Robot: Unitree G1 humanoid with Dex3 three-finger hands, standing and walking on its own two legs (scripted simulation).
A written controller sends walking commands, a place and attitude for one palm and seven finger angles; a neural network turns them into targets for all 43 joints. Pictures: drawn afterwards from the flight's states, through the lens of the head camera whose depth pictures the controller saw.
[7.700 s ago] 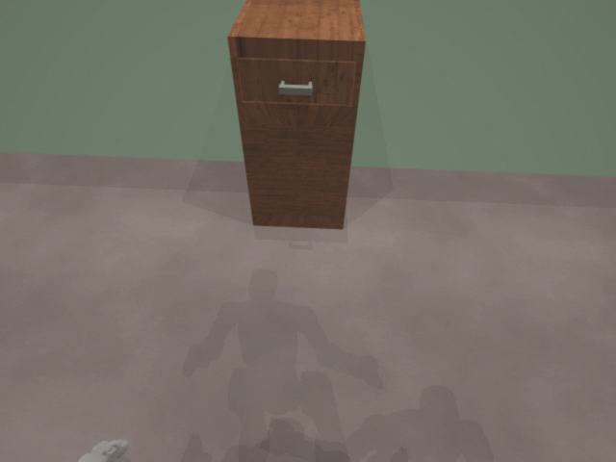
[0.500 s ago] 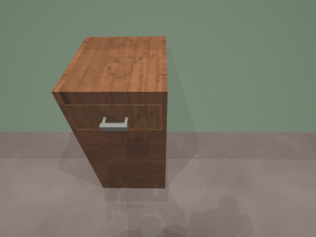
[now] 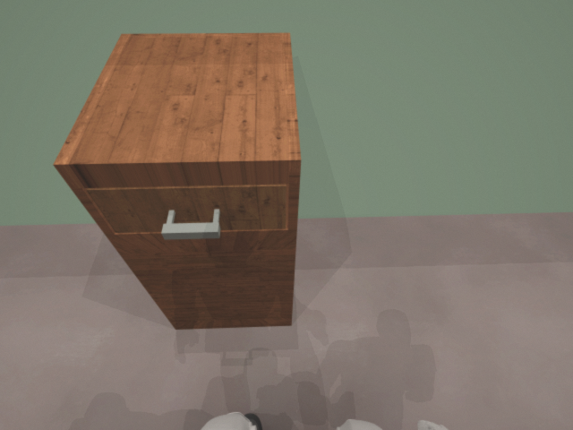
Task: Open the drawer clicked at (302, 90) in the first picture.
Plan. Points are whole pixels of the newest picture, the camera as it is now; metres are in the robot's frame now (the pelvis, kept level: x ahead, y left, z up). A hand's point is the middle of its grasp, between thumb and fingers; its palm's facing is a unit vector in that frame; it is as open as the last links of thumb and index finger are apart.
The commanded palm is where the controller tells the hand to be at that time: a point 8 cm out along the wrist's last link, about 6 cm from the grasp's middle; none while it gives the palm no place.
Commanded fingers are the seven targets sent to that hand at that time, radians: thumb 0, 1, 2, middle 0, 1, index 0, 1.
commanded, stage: come to a stop and stand still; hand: left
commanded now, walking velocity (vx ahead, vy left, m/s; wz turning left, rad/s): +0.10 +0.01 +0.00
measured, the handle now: (193, 222) +0.47 +0.22 -0.08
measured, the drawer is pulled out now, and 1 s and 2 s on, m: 0.00 0.00 0.00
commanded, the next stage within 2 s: look again from close up in 1.30 s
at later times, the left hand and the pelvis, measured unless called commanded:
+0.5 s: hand out of the picture -0.03 +0.17 -0.17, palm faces +0.13 -0.98 -0.18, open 7.3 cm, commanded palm none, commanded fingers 0.00 0.90 0.90 -0.20 -0.30 -0.20 -0.30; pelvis -0.03 -0.01 +0.01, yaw +3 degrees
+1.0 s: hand out of the picture -0.05 +0.13 -0.17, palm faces +0.10 -0.99 -0.12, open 7.4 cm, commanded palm none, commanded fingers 0.00 0.90 0.90 -0.20 -0.30 -0.20 -0.30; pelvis -0.01 +0.00 +0.01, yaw +2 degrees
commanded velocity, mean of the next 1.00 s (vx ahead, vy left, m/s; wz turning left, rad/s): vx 0.04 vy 0.04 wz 0.00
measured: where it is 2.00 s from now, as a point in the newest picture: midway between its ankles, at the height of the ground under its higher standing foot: outside the picture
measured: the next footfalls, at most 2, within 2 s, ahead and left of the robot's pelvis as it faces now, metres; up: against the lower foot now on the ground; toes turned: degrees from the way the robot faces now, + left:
right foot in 0.10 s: +0.04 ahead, -0.13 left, +0.00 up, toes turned +7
left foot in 0.42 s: -0.02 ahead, +0.09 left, +0.00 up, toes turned +5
